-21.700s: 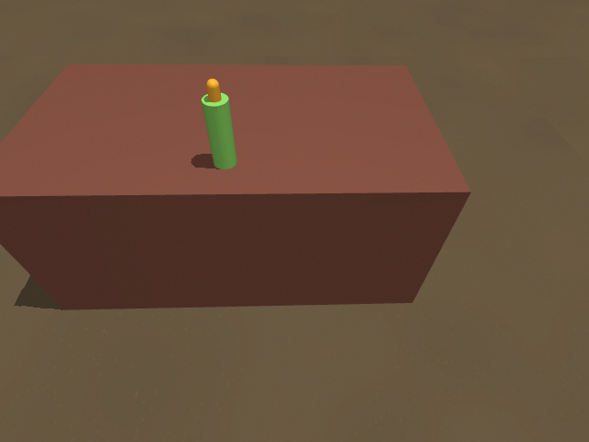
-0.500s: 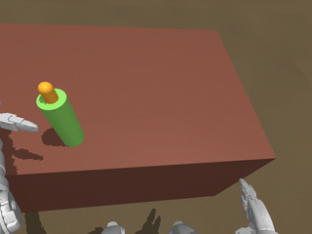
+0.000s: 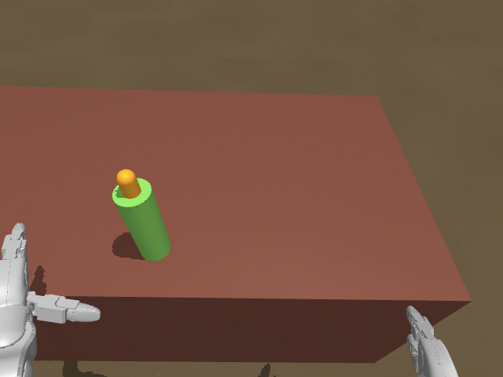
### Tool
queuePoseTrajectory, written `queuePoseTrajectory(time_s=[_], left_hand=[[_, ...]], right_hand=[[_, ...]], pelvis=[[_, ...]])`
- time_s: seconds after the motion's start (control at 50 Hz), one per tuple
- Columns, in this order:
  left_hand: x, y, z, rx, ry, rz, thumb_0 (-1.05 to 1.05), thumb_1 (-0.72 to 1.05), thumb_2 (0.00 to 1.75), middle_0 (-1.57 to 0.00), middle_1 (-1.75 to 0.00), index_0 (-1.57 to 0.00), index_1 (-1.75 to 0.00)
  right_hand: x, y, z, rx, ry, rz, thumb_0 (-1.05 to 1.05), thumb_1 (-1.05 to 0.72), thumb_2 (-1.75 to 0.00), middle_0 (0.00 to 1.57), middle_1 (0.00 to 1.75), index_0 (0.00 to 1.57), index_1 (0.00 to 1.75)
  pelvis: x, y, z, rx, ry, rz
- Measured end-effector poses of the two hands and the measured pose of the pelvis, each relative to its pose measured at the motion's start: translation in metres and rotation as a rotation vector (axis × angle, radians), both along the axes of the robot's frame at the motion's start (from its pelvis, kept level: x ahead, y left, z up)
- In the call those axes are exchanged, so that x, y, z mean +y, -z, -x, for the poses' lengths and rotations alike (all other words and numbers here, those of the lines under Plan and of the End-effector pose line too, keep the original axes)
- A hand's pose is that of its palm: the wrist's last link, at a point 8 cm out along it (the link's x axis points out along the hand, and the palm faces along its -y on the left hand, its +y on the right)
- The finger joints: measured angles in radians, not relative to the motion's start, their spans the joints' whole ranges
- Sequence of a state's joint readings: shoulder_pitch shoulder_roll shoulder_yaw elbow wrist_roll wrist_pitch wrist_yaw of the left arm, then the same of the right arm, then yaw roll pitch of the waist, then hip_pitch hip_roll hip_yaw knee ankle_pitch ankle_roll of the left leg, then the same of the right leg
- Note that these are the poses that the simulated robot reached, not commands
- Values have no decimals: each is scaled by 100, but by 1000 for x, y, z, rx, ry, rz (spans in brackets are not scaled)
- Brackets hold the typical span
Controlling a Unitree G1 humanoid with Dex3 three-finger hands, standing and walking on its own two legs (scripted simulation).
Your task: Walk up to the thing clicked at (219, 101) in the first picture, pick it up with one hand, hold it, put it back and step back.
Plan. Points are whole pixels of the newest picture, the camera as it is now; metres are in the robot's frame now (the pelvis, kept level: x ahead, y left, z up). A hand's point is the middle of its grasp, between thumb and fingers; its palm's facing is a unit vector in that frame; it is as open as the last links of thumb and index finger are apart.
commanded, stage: sink last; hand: left
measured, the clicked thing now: (142, 216) +0.42 +0.21 -0.02
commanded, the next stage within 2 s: home in 0.64 s
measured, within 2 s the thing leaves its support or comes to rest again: neither
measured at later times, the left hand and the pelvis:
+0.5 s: hand out of the picture +0.14 +0.21 +0.03, palm faces +0.29 -0.90 -0.33, open 17.3 cm; pelvis -0.03 -0.02 -0.01, yaw +2 degrees
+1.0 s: hand out of the picture +0.14 +0.26 -0.03, palm faces +0.34 -0.87 -0.37, open 17.4 cm; pelvis -0.03 -0.02 -0.01, yaw +1 degrees
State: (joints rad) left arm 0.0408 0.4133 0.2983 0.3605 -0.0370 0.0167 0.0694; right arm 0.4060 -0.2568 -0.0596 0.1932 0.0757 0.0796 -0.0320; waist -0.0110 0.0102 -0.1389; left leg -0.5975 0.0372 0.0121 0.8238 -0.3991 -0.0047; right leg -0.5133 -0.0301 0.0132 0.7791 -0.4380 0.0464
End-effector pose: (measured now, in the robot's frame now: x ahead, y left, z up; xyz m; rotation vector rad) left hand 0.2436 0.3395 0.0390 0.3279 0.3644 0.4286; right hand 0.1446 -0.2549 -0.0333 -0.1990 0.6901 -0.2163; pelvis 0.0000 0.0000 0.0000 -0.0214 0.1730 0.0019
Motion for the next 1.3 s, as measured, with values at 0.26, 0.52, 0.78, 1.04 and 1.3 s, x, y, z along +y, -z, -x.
queuePoseTrajectory(time_s=[0.26, 0.52, 0.78, 1.04, 1.3], left_hand=[[-57, -4, 114, 41, 17, 41, -1, -48, 1, -5, -3, -6, -3], [-85, -17, 137, -25, 69, 41, -1, -47, 0, -5, -5, -6, -4], [-34, -1, 151, 46, -54, -39, -1, -51, 2, -6, -5, -7, -5], [-57, 50, 140, 124, -19, 98, -1, -53, 6, -5, -6, -6, -6], [-130, 86, 120, 221, 172, 271, -1, -56, 5, -5, -5, -6, -5]], right_hand=[[-10, 8, 4, -28, 14, 3, -1, 51, -5, 6, 6, 6, 5], [-22, 7, 23, -104, 19, 12, -1, 51, -4, 6, 6, 6, 5], [-29, 18, 39, -42, 23, 38, -1, 50, -5, 6, 6, 6, 5], [28, 8, 13, -111, -91, -26, -1, -9, -46, 13, 18, 14, 18], [18, 9, 22, -68, -47, 7, 0, -78, -83, 19, 29, 20, 28]], pelvis=[[-10, 2, 8, -53, -16, -16], [-23, 8, 28, -80, -23, -28], [-23, 11, 36, -69, -15, -30], [-14, 11, 31, -59, -15, -21], [-10, 13, 27, -50, -5, -17]])
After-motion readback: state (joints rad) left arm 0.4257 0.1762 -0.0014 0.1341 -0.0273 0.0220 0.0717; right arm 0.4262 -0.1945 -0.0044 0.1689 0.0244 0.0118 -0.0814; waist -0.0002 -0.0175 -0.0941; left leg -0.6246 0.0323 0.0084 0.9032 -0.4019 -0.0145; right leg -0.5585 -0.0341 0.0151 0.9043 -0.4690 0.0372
